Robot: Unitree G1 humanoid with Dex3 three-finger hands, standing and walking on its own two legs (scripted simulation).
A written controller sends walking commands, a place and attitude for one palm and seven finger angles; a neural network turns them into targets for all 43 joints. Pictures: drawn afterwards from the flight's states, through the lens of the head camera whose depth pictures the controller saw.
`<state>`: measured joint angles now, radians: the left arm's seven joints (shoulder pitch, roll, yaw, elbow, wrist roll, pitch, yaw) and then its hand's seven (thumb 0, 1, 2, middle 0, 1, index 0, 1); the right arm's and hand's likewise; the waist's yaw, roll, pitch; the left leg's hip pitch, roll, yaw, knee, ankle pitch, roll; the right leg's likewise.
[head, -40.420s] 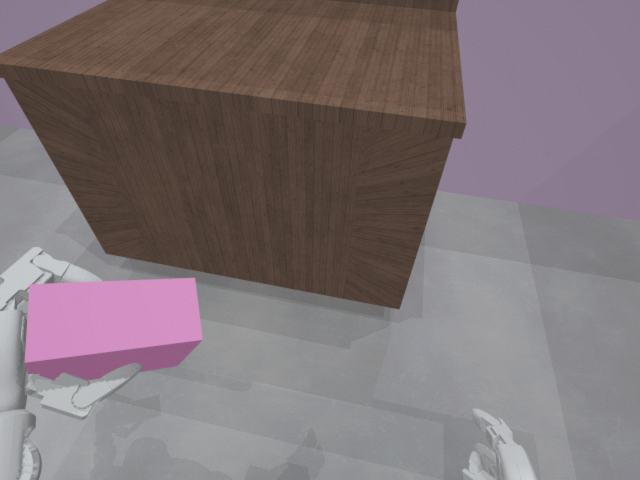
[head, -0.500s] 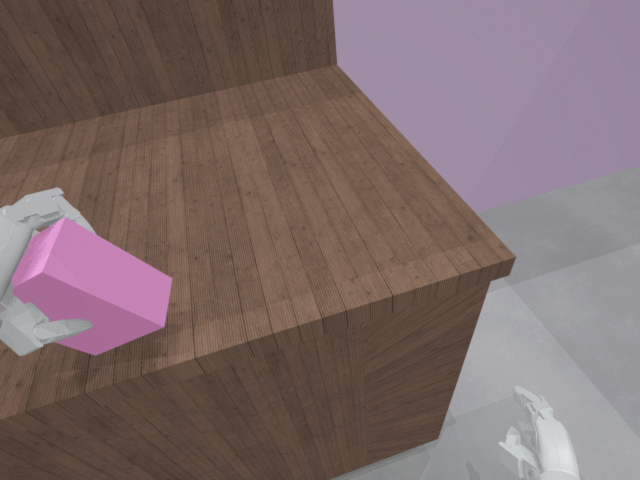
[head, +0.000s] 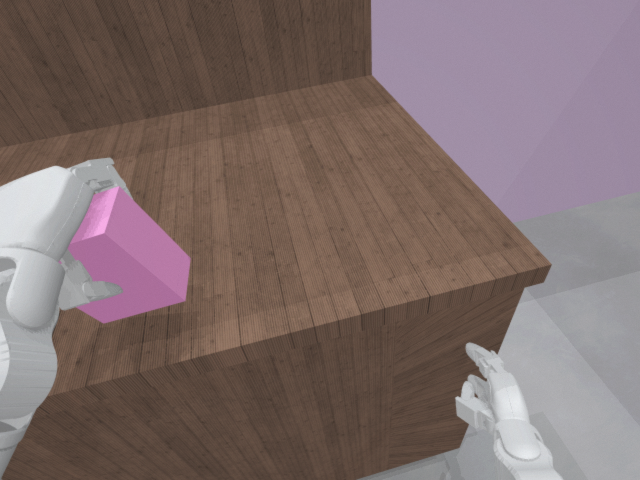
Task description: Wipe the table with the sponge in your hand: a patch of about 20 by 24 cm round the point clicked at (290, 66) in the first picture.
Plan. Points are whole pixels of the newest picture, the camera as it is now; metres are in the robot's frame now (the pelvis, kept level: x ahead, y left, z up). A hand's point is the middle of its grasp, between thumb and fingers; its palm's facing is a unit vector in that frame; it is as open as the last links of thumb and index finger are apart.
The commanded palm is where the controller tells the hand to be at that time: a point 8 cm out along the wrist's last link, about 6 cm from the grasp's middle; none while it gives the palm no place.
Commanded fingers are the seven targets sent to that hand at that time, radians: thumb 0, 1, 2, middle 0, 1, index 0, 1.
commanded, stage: turn the palm down, sponge in hand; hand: left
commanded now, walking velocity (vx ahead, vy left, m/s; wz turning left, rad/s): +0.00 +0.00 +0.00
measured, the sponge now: (124, 271) +0.25 +0.27 +0.18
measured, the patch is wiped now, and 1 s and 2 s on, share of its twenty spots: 0.00 0.00 0.00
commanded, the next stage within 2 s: move the sponge above the wiping area in 0.68 s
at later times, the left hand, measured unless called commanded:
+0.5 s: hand (97, 232) +0.25 +0.27 +0.24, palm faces +0.30 -0.05 -0.95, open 10.5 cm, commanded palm +0.19 +0.27 +0.31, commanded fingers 0.00 0.10 1.30 -1.20 -1.60 -1.20 -1.60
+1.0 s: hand (107, 233) +0.26 +0.27 +0.23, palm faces +0.28 -0.06 -0.96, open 10.5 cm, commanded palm +0.20 +0.26 +0.30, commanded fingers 0.00 0.10 1.30 -1.20 -1.60 -1.20 -1.60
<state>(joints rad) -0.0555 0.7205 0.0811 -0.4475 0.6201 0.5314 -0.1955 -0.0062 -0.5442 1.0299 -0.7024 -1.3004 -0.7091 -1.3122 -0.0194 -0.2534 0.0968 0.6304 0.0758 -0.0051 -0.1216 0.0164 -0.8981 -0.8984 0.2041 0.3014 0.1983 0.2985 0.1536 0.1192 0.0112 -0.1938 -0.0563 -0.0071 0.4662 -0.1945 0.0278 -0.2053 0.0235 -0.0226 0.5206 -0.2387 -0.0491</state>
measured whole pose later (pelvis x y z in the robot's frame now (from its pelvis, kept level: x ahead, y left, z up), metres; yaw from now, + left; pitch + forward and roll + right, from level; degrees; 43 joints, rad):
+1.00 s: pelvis +0.00 -0.02 +0.00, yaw -1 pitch -5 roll +1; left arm -0.07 0.68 0.06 -0.38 0.72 0.53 -0.16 0.00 -0.54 1.03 -0.70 -1.30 -0.71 -1.31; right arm -0.03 -0.28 0.07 0.65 0.07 0.00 -0.10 0.02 -0.90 -0.90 0.20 0.30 0.20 0.30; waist 0.15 0.13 0.00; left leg -0.18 -0.03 0.00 0.46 -0.20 0.00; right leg -0.20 0.05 -0.02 0.51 -0.24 -0.07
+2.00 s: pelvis +0.00 -0.01 +0.00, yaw +0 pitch -4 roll +1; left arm -0.23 0.59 -0.08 -0.14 0.83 0.52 -0.17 0.00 -0.54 1.03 -0.70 -1.30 -0.71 -1.31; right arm -0.02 -0.27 0.08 0.69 0.07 0.00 -0.09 0.02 -0.90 -0.90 0.20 0.30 0.21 0.30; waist 0.13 0.13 0.00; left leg -0.18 -0.04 -0.01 0.42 -0.18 0.01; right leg -0.19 0.04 -0.02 0.47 -0.22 -0.07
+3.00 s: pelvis +0.01 -0.01 +0.00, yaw +0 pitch -3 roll +1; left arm -0.21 0.57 -0.10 -0.15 0.85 0.56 -0.16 0.00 -0.54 1.03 -0.70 -1.30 -0.71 -1.31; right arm -0.03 -0.26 0.08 0.67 0.07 0.03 -0.07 0.02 -0.90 -0.90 0.20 0.30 0.21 0.30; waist 0.14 0.13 -0.02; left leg -0.17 -0.04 -0.02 0.41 -0.18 0.01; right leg -0.18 0.04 -0.02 0.46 -0.22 -0.07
